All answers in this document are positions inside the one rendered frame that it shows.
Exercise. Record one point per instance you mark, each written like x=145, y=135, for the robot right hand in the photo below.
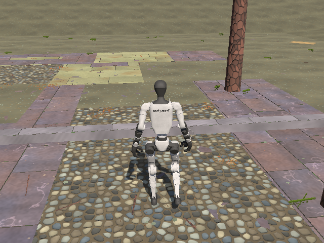
x=185, y=144

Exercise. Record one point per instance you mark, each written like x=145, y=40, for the robot left foot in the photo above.
x=153, y=200

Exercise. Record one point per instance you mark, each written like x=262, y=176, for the robot right forearm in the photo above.
x=186, y=133

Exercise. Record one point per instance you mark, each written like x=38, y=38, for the robot left forearm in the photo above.
x=137, y=137

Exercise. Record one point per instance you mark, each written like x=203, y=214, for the robot left upper arm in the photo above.
x=142, y=116

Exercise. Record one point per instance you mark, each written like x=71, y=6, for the robot right shin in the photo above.
x=176, y=181

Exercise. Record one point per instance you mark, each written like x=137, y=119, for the robot right upper arm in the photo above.
x=179, y=114

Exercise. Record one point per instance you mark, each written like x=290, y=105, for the robot left hand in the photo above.
x=134, y=151

